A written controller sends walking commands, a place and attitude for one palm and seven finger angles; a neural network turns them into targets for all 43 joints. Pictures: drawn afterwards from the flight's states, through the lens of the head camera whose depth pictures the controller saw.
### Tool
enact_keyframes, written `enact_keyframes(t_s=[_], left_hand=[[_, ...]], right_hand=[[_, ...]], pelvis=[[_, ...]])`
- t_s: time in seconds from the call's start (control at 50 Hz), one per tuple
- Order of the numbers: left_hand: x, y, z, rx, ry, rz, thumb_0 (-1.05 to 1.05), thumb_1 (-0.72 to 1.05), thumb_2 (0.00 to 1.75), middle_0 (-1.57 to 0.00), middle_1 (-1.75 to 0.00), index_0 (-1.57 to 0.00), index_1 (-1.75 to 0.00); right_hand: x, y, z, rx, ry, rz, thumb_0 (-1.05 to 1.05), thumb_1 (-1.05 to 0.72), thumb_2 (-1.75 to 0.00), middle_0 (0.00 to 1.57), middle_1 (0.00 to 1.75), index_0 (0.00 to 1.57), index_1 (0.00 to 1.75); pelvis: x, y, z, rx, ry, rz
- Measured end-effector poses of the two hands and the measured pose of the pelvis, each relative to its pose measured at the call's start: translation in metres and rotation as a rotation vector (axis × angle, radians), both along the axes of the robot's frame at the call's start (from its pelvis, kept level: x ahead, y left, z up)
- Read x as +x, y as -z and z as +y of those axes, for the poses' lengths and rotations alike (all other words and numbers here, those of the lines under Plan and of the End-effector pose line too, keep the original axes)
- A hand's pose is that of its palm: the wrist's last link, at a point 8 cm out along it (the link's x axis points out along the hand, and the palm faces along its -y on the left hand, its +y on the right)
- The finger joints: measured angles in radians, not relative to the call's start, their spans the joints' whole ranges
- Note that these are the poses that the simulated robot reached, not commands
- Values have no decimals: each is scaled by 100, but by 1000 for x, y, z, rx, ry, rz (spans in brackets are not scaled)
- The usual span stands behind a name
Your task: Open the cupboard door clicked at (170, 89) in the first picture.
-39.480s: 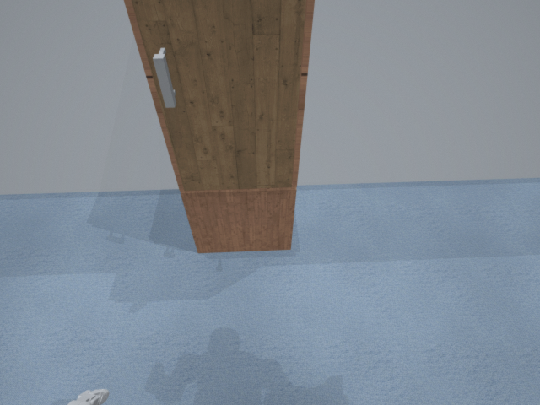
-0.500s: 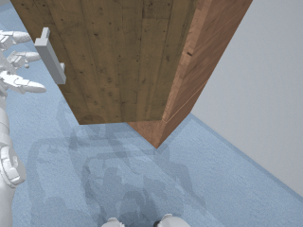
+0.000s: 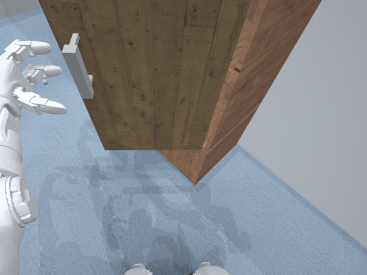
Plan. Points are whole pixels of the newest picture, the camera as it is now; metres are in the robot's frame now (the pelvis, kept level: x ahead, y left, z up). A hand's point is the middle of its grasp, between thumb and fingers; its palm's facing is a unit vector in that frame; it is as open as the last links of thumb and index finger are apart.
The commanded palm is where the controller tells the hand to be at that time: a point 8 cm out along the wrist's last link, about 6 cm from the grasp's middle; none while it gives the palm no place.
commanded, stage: move the hooked fingers beside the handle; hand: left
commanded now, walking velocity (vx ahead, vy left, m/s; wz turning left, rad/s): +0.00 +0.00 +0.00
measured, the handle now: (81, 67) +0.53 +0.20 +0.12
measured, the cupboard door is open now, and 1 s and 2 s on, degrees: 48 47 47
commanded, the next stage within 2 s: slide the fingers in behind the handle in 0.06 s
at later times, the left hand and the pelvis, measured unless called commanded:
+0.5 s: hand (56, 81) +0.48 +0.24 +0.12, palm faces -0.01 -1.00 +0.00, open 14.0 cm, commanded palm +0.46 +0.28 +0.12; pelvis +0.00 +0.00 +0.00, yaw -1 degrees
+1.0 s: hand (78, 80) +0.49 +0.20 +0.12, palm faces +0.01 -1.00 +0.01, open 13.9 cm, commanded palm +0.47 +0.24 +0.12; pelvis -0.01 -0.01 +0.00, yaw +0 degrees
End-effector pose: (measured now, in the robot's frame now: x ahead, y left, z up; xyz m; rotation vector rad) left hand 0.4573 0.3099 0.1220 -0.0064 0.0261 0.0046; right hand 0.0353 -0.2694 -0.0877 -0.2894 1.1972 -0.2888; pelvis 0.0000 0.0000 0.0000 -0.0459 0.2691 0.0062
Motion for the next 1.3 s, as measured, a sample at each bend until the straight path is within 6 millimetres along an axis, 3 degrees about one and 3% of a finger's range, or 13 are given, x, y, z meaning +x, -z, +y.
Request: enact_keyframes(t_s=[0.24, 0.36, 0.8, 1.14, 1.3], left_hand=[[5, -2, -2, 3, 21, -7, -2, -50, 30, -30, -120, -30, -120], [8, 0, -12, -3, 29, -14, -2, -50, 30, -30, -120, -30, -120], [0, -1, -48, 0, 19, -23, -2, -50, 30, -30, -120, -30, -120], [8, 1, -64, 6, 9, -24, -2, -50, 31, -31, -120, -31, -121], [6, 4, -75, -11, 11, -7, -2, -50, 30, -30, -120, -30, -120]], right_hand=[[-42, 1, 0, -3, 50, 104, 1, -90, -90, 20, 30, 20, 30], [-52, 1, 4, 8, 69, 123, 1, -90, -90, 20, 30, 20, 30], [-12, 8, 8, 47, 8, -7, 1, -90, -90, 20, 30, 20, 30], [-42, 10, -3, 47, 47, 73, 1, -90, -90, 20, 30, 20, 30], [-40, 9, -4, 54, 57, 52, 1, -90, -90, 20, 30, 20, 30]], pelvis=[[-2, 1, 1, -2, 5, 9], [-1, 0, 3, -2, 10, 8], [-5, 0, 1, 7, 2, -23], [-5, 1, -8, 11, 5, -12], [-3, -1, -10, 14, 11, -24]])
